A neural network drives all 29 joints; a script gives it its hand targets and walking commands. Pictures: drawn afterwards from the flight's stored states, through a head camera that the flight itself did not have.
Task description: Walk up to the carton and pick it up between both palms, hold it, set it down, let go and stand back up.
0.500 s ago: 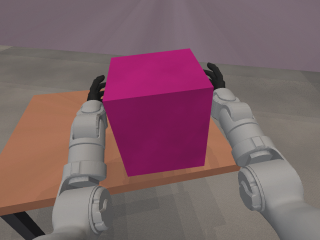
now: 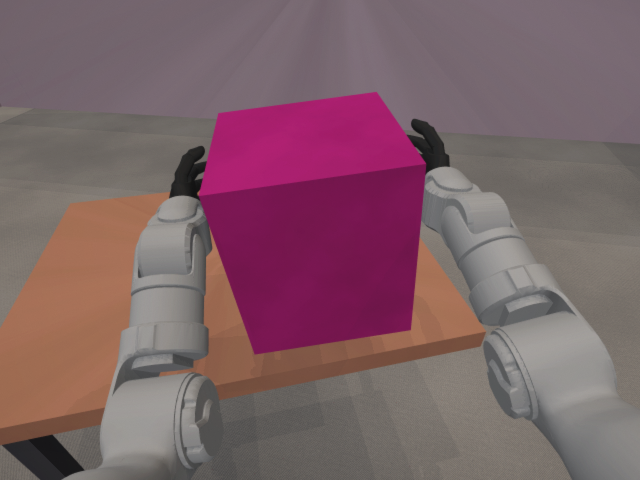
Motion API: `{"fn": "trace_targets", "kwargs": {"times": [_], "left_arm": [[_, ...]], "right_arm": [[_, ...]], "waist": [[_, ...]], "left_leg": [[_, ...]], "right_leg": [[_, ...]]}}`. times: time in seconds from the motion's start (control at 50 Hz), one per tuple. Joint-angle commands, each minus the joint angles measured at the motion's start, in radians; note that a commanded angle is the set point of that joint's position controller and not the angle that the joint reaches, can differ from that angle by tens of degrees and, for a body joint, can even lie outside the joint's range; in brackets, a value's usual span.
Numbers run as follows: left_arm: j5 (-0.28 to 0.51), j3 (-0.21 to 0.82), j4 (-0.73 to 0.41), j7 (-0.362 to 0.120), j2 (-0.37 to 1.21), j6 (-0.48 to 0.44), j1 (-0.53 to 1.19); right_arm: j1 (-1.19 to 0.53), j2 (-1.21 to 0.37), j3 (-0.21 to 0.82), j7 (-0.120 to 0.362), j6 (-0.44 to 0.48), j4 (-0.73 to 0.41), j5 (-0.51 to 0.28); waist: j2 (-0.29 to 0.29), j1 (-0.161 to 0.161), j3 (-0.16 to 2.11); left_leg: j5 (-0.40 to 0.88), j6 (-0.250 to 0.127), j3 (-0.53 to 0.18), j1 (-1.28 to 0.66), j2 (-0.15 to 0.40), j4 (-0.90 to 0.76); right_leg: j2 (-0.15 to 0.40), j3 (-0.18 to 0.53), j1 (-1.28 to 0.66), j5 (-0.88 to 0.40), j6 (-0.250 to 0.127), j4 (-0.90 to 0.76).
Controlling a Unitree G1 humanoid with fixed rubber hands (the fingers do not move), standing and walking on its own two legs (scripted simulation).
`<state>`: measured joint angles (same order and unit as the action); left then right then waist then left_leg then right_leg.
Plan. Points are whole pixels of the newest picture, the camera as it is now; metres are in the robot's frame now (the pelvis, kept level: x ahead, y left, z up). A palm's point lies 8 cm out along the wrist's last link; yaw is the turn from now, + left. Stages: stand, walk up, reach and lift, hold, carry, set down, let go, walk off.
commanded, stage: reach and lift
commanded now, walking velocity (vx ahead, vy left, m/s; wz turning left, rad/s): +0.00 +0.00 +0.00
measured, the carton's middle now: (315, 223) +0.40 -0.02 +0.19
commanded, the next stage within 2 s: hold in 0.76 s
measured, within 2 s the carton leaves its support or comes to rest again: neither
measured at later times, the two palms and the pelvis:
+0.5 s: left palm (175, 195) +0.39 +0.14 +0.25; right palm (426, 157) +0.39 -0.16 +0.28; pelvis +0.01 +0.00 +0.00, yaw -1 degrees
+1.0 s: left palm (166, 180) +0.38 +0.14 +0.27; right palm (431, 140) +0.38 -0.16 +0.30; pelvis +0.01 +0.00 +0.00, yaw -1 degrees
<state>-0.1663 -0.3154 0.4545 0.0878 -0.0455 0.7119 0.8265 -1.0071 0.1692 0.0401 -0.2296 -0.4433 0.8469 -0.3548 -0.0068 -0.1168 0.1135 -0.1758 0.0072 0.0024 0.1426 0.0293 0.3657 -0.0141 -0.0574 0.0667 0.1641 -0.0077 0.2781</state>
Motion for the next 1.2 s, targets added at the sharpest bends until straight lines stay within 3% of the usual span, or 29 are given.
{"fn": "trace_targets", "kwargs": {"times": [0.0,0.1,0.24,0.36,0.5,0.62,0.84,0.96,1.18], "left_arm": [[0.171,0.439,-0.207,-0.124,0.634,-0.093,0.933],[0.169,0.421,-0.180,-0.120,0.615,-0.089,0.949],[0.142,0.388,-0.119,-0.145,0.590,-0.060,0.920],[0.170,0.427,-0.170,-0.144,0.617,-0.047,0.925],[0.207,0.469,-0.272,-0.131,0.627,-0.029,0.961],[0.203,0.454,-0.272,-0.124,0.607,-0.005,0.972],[0.169,0.387,-0.187,-0.156,0.569,0.031,0.956],[0.186,0.405,-0.222,-0.154,0.582,0.036,0.978],[0.179,0.385,-0.236,-0.169,0.555,0.047,0.985]], "right_arm": [[-0.766,-0.822,0.250,0.083,-0.006,-0.338,-0.125],[-0.780,-0.810,0.242,0.077,-0.026,-0.317,-0.129],[-0.749,-0.784,0.220,0.065,-0.058,-0.248,-0.151],[-0.775,-0.783,0.234,0.060,-0.070,-0.301,-0.196],[-0.780,-0.786,0.260,0.059,-0.098,-0.364,-0.227],[-0.793,-0.786,0.251,0.054,-0.129,-0.369,-0.222],[-0.813,-0.773,0.244,0.046,-0.165,-0.316,-0.232],[-0.839,-0.767,0.236,0.053,-0.167,-0.347,-0.253],[-0.818,-0.751,0.214,0.053,-0.184,-0.318,-0.249]], "waist": [[0.002,0.012,0.424],[0.016,0.012,0.425],[-0.014,0.014,0.382],[-0.064,0.013,0.411],[-0.068,0.007,0.451],[-0.044,0.018,0.442],[-0.013,0.033,0.366],[-0.048,0.040,0.398],[-0.035,0.034,0.396]], "left_leg": [[0.192,-0.002,-0.040,-0.139,-0.077,-0.008],[0.176,-0.001,-0.041,-0.151,-0.071,-0.003],[0.220,0.018,-0.029,-0.162,-0.066,0.002],[0.299,0.040,-0.038,-0.183,-0.064,0.022],[0.339,0.055,-0.055,-0.193,-0.057,0.045],[0.248,0.031,-0.050,-0.154,-0.065,0.024],[0.176,0.026,-0.034,-0.104,-0.059,0.005],[0.236,0.042,-0.043,-0.133,-0.056,0.021],[0.248,0.039,-0.034,-0.133,-0.055,0.022]], "right_leg": [[-0.056,0.047,-0.049,-0.263,0.077,-0.003],[-0.057,0.050,-0.025,-0.239,0.078,-0.008],[-0.063,0.053,-0.027,-0.248,0.072,-0.014],[-0.072,0.056,-0.033,-0.272,0.063,-0.012],[-0.083,0.061,-0.023,-0.289,0.057,-0.003],[-0.074,0.068,-0.022,-0.229,0.065,-0.009],[-0.070,0.077,-0.035,-0.180,0.068,-0.014],[-0.075,0.078,-0.031,-0.206,0.060,-0.013],[-0.074,0.079,-0.030,-0.214,0.069,-0.011]]}}
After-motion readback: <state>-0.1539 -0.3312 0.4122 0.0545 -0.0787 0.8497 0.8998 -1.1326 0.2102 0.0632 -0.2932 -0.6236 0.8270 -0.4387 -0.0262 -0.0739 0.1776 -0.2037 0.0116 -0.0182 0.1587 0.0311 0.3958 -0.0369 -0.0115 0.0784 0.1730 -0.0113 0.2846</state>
